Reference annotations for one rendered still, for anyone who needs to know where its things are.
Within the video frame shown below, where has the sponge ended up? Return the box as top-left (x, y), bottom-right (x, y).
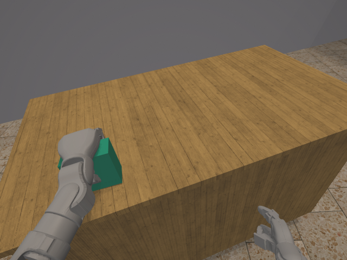
top-left (58, 138), bottom-right (123, 191)

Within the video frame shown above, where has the robot right hand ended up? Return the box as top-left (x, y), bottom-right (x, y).
top-left (254, 206), bottom-right (295, 254)

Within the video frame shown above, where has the robot right forearm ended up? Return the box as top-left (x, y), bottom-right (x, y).
top-left (275, 242), bottom-right (307, 260)

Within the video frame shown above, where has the robot left hand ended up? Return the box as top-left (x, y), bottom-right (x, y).
top-left (57, 128), bottom-right (105, 184)

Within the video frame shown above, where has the robot left forearm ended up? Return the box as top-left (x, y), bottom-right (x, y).
top-left (10, 154), bottom-right (95, 260)

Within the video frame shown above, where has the table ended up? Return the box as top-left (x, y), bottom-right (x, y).
top-left (0, 45), bottom-right (347, 260)

